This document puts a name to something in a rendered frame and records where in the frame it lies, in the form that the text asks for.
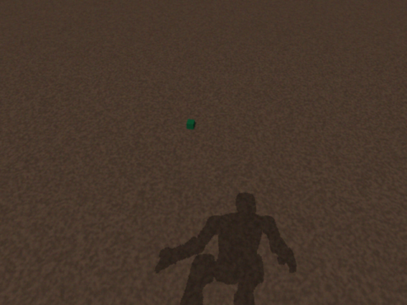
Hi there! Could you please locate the cube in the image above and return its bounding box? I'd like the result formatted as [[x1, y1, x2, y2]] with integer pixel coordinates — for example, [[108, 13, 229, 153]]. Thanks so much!
[[186, 119, 195, 130]]

